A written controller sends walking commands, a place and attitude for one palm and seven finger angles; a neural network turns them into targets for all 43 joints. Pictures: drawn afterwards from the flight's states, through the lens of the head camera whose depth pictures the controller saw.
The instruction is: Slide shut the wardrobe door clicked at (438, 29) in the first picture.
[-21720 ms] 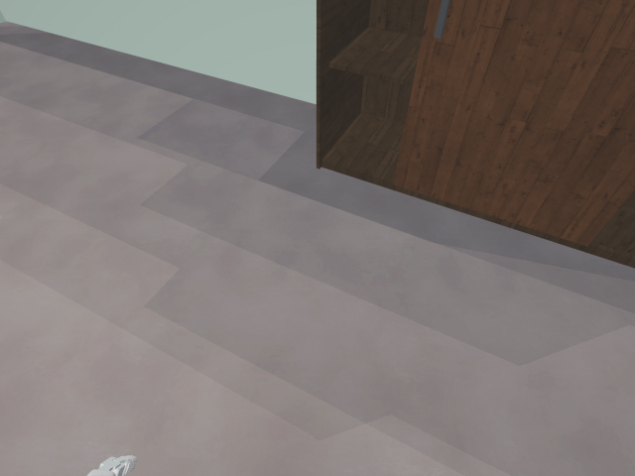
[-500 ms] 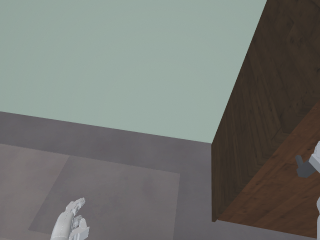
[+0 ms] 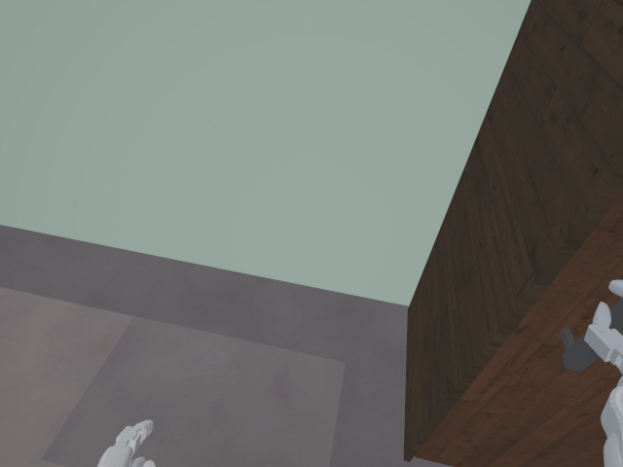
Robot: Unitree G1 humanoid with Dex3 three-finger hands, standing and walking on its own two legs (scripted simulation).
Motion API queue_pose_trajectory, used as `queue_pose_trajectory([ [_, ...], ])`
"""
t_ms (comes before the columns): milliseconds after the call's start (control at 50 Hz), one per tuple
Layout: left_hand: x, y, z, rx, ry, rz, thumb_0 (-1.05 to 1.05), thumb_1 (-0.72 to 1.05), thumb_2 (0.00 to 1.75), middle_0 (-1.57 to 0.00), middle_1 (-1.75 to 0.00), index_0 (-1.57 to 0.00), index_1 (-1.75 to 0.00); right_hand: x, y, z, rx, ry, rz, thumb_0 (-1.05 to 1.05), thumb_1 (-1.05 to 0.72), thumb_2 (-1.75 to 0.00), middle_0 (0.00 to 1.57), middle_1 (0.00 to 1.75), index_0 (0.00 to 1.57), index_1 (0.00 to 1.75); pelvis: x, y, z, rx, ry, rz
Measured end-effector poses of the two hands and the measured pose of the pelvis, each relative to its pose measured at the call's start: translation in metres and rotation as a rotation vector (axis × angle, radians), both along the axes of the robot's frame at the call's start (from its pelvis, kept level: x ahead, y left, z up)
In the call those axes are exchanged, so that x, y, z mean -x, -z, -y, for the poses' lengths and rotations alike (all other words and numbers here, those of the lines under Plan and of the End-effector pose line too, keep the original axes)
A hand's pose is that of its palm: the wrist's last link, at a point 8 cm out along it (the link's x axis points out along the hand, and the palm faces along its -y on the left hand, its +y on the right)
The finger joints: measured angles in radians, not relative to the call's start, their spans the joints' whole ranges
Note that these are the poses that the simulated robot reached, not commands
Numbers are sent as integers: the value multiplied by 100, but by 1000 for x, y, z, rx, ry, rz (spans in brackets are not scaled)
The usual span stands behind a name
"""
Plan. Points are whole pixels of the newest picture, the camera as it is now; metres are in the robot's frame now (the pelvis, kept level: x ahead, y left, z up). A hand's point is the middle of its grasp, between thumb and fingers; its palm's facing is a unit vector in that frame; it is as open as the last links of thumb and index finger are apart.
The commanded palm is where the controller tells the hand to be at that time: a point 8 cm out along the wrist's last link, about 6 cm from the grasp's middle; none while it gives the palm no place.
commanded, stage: stop walking and hold the door there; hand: right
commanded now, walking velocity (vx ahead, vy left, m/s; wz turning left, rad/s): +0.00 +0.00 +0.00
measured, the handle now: (615, 305) +0.32 -0.38 +0.09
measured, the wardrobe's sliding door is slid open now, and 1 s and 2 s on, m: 0.00 0.00 0.00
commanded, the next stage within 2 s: none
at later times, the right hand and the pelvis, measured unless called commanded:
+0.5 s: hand (600, 334) +0.28 -0.34 +0.08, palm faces +0.55 +0.78 -0.29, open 6.1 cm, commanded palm +0.24 -0.35 +0.09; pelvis -0.02 -0.03 -0.01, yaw -3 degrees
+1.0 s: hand (605, 338) +0.28 -0.34 +0.09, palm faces +0.38 +0.91 -0.20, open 5.9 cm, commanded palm +0.24 -0.35 +0.09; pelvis -0.06 -0.10 -0.01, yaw -2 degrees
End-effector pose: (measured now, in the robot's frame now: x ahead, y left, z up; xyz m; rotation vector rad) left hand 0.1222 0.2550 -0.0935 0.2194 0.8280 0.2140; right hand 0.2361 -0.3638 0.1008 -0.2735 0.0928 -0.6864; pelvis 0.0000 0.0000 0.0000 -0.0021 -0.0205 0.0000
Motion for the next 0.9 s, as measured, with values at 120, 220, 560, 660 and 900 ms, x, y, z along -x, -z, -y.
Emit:
queue_pose_trajectory([
  [120, -12, -2, 15, 21, 27, 28, 2, 91, 90, -20, -30, -21, -30, 0, 0, 1, 1, -11, 0, -8, -68, -76, 35, 128, 29, 138, 1, 0, 4, 0, -1, -2],
  [220, -18, -2, 23, 29, 44, 28, 2, 91, 90, -20, -30, -21, -30, 0, 0, 1, 5, -18, 2, -9, -68, -76, 35, 129, 29, 138, 0, -1, 7, 0, 0, -6],
  [560, -5, 9, 37, -46, 57, -48, 2, 91, 90, -20, -30, -21, -30, -1, 5, 9, 27, -143, 50, -9, -68, -78, 39, 134, 30, 138, 32, 13, 43, -1, 59, -12],
  [660, 8, 7, 71, 5, 69, -12, 2, 91, 90, -20, -30, -20, -30, 0, 4, 11, 3, -182, 38, -8, -70, -78, 35, 135, 29, 138, 48, 9, 61, -23, 48, 5],
  [900, 37, 16, 136, 95, 181, -46, 2, 91, 90, -20, -30, -21, -30, 1, 1, 13, -47, -241, 1, -6, -72, -77, 28, 133, 29, 139, 60, 3, 86, 9, 35, -26],
])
